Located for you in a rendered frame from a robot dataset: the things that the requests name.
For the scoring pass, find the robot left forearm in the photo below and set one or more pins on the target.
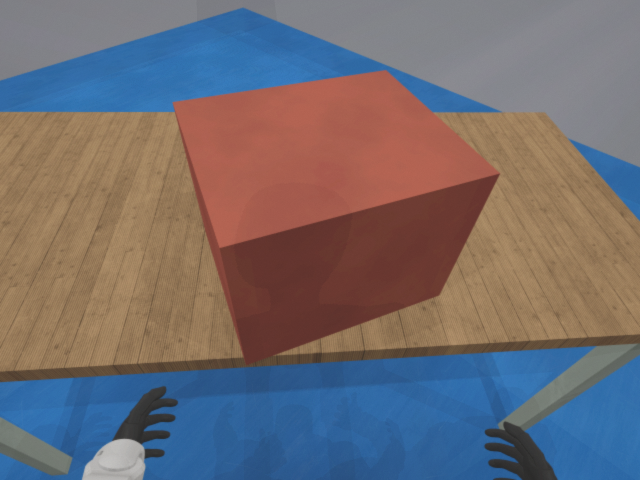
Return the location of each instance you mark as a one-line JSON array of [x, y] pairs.
[[121, 459]]

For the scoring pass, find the carton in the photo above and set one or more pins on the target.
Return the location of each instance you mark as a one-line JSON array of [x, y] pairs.
[[328, 203]]

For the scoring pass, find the left robot hand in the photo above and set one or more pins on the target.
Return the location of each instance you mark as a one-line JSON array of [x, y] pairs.
[[139, 418]]

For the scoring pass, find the right robot hand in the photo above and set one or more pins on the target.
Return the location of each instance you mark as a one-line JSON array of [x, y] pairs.
[[531, 465]]

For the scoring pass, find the table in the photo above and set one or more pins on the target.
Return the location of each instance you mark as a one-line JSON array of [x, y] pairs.
[[106, 268]]

